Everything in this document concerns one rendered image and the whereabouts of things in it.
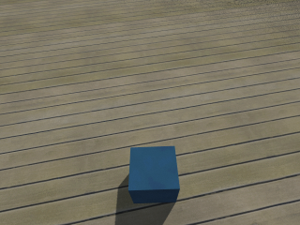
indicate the carton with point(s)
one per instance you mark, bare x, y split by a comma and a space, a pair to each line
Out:
153, 174

